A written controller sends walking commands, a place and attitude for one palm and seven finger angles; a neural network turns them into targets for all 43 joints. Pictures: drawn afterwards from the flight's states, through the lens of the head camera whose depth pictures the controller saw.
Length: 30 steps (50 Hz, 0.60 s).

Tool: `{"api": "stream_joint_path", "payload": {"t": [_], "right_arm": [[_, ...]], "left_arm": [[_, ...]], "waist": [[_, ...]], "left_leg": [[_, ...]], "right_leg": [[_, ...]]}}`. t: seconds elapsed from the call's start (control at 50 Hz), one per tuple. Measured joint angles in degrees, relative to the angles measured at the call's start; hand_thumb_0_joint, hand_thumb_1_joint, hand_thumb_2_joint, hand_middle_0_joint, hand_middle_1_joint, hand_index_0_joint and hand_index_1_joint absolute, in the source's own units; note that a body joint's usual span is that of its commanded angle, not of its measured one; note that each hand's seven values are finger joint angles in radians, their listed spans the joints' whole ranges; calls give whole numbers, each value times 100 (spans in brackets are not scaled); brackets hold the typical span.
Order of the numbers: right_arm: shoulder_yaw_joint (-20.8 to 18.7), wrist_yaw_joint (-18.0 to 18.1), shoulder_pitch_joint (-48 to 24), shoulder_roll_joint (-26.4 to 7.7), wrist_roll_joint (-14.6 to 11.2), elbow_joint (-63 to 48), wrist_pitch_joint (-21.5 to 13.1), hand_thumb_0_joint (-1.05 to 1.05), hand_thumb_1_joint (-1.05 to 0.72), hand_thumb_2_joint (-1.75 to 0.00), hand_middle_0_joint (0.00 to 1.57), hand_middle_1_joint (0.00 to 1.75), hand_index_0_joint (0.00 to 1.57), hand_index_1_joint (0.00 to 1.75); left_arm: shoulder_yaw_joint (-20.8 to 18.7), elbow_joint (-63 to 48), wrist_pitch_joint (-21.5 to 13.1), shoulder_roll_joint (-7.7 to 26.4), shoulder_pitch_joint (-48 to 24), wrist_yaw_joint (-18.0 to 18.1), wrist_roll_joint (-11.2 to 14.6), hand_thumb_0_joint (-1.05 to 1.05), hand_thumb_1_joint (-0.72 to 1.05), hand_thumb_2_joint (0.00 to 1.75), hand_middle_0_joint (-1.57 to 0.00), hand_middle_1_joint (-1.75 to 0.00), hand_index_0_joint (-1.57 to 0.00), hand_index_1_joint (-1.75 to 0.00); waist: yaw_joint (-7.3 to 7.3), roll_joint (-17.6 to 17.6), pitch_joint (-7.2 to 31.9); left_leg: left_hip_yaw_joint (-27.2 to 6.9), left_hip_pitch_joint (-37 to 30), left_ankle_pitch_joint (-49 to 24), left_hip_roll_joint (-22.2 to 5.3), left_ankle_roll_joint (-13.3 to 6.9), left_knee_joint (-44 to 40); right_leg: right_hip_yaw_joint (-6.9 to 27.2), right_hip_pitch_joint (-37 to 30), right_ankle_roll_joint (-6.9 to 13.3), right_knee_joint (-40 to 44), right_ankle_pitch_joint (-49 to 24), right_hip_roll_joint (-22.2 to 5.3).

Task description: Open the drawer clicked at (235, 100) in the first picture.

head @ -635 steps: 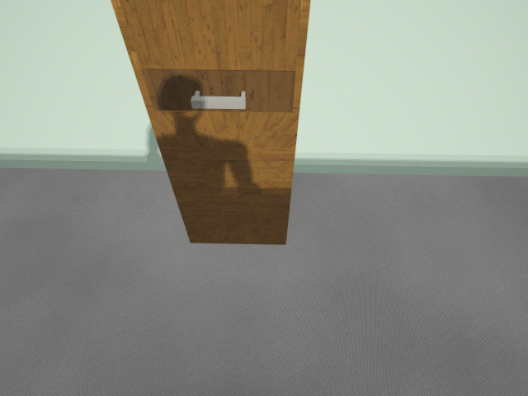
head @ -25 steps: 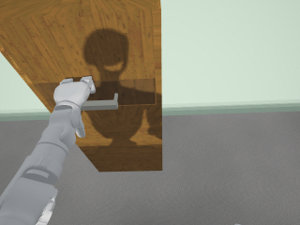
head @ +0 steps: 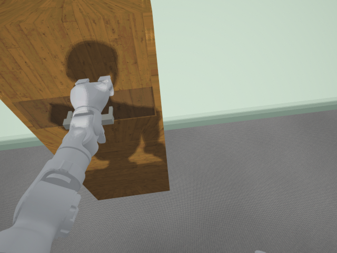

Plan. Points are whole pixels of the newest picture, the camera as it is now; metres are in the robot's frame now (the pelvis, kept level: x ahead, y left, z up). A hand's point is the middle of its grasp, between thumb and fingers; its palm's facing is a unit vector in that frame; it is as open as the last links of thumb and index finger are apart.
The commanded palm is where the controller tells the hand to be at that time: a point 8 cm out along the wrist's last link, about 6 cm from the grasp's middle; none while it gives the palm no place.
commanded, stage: move the hooked fingers above the handle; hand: left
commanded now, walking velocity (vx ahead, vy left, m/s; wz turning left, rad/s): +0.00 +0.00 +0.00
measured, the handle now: (89, 116) +0.50 +0.23 +0.01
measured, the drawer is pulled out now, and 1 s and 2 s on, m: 0.00 0.00 0.00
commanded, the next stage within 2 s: none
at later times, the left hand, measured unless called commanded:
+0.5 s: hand (97, 108) +0.46 +0.18 +0.08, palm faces +0.14 -0.05 -0.99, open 13.7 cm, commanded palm +0.43 +0.24 +0.13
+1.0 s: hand (73, 132) +0.41 +0.24 +0.05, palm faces -0.10 +0.01 -0.99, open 13.8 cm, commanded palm +0.43 +0.23 +0.12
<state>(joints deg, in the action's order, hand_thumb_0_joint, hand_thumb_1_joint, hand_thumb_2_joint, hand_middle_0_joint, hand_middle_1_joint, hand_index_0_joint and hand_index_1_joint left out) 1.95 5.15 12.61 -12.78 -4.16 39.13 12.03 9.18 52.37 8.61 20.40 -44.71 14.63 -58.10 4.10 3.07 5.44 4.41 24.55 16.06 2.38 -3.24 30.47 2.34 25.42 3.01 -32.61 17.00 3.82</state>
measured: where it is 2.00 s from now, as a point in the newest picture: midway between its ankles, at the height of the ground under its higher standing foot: outside the picture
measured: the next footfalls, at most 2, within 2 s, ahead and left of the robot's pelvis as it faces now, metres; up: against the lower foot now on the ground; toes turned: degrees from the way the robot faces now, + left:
none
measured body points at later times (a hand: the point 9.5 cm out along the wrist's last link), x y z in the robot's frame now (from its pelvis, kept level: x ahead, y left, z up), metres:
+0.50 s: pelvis +0.01 +0.00 -0.01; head +0.06 -0.02 +0.44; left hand +0.45 +0.18 +0.13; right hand +0.09 -0.27 -0.15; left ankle -0.02 +0.08 -0.73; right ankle -0.02 -0.08 -0.73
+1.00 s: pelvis +0.00 -0.01 -0.01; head +0.06 -0.02 +0.44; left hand +0.41 +0.24 +0.10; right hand +0.08 -0.30 -0.13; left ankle -0.01 +0.08 -0.73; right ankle -0.02 -0.08 -0.73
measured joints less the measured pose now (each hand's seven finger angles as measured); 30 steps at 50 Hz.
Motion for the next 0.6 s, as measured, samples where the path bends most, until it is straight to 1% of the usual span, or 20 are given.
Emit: {"api": "stream_joint_path", "payload": {"t": [0.06,0.12,0.16,0.2,0.22,0.26,0.3,0.34,0.38,0.42,0.46,0.48,0.52,0.56,0.6], "right_arm": [[1,74,30,-27,-13,-148,-63,1,-90,-90,20,30,20,30],[-68,114,121,-113,12,-269,-155,1,-90,-90,20,30,20,30],[-147,116,224,-191,34,-316,-232,1,-90,-90,20,30,20,30],[-259,101,355,-273,66,-324,-318,1,-90,-90,20,30,20,30],[-332,83,431,-310,86,-313,-361,1,-90,-90,20,30,20,30],[-477,41,565,-377,138,-237,-445,1,-90,-90,20,30,20,30],[-582,2,642,-427,189,-127,-490,1,-90,-90,20,30,20,30],[-646,-52,652,-448,216,-11,-517,1,-90,-90,20,30,20,30],[-642,-117,579,-436,223,84,-521,1,-90,-90,20,30,20,30],[-581,-192,458,-392,232,127,-513,1,-90,-90,19,30,20,30],[-493,-247,346,-326,242,105,-479,1,-90,-90,19,30,20,30],[-456,-265,321,-295,246,86,-453,1,-90,-90,19,30,20,30],[-378,-302,281,-241,248,79,-367,1,-91,-90,19,30,20,30],[-272,-317,205,-182,212,95,-237,1,-90,-90,19,30,20,30],[-173,-288,123,-102,164,95,-125,1,-90,-90,20,30,20,30]], "left_arm": [[-120,166,-37,220,-30,-255,-104,1,-49,30,-37,-123,-37,-125],[-327,314,-166,517,50,-493,-86,1,-49,30,-35,-122,-36,-124],[-404,334,-338,722,152,-655,-54,1,-49,30,-34,-121,-35,-123],[-347,211,-558,879,284,-782,-15,1,-49,30,-33,-121,-34,-122],[-239,92,-674,919,340,-833,15,0,-49,30,-33,-121,-34,-122],[-25,-269,-976,902,455,-889,95,0,-48,30,-33,-120,-33,-121],[143,-656,-1303,798,556,-831,145,0,-48,30,-33,-120,-33,-121],[294,-913,-1546,624,568,-671,167,0,-49,30,-33,-120,-33,-120],[319,-958,-1657,430,484,-403,132,0,-49,30,-33,-120,-33,-120],[203,-835,-1578,279,333,-93,64,0,-49,30,-33,-120,-33,-120],[0,-651,-1337,217,187,184,-22,0,-49,30,-36,-122,-33,-120],[-33,-591,-1223,179,156,299,-60,0,-49,30,-41,-127,-33,-120],[-41,-447,-985,57,125,491,-132,0,-49,30,-47,-131,-35,-123],[-8,-297,-693,-47,57,529,-172,0,-49,30,-47,-132,-37,-126],[15,-146,-421,-105,-37,410,-149,0,-49,30,-47,-130,-37,-129]], "waist": [[35,-44,-15],[32,-69,-25],[5,-88,-34],[-52,-102,-58],[-91,-103,-75],[-184,-97,-110],[-254,-83,-112],[-276,-69,-82],[-239,-72,-34],[-156,-81,22],[-74,-66,78],[-71,-39,103],[-111,32,150],[-137,91,169],[-137,118,166]], "left_leg": [[-35,-25,-38,-29,33,-31],[-87,13,-42,-51,60,-3],[-149,73,-28,-54,73,49],[-231,144,-5,-45,80,121],[-286,183,9,-33,82,165],[-397,254,42,0,79,259],[-478,323,86,39,71,358],[-531,392,139,77,58,460],[-532,464,194,99,47,550],[-482,541,238,101,37,613],[-394,601,267,80,28,634],[-353,610,272,69,25,628],[-284,590,262,53,17,587],[-223,516,232,40,12,509],[-171,405,182,29,9,399]], "right_leg": [[-35,-45,39,64,-48,27],[-89,-40,69,84,-62,47],[-153,-15,86,72,-48,49],[-238,9,99,51,-20,39],[-294,17,103,37,-1,28],[-407,28,104,3,47,-3],[-492,56,96,-64,109,-39],[-550,99,83,-152,180,-75],[-556,175,72,-257,246,-97],[-511,283,65,-355,292,-102],[-425,385,59,-414,305,-84],[-384,412,54,-421,301,-74],[-313,423,41,-404,277,-60],[-248,380,27,-356,238,-48],[-191,302,17,-284,188,-37]]}}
